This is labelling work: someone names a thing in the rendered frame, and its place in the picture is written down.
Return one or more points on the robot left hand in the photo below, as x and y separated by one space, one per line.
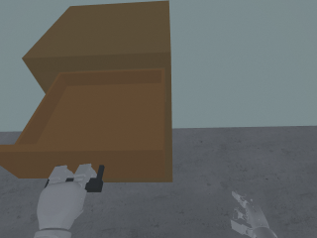
61 201

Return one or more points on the drawer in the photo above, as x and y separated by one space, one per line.
110 118

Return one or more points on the cabinet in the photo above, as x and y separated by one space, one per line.
101 37

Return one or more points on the handle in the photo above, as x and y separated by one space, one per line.
94 184

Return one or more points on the robot right hand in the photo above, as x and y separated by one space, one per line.
245 222

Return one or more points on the robot right forearm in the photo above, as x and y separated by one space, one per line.
263 232

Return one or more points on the robot left forearm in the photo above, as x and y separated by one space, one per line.
53 232

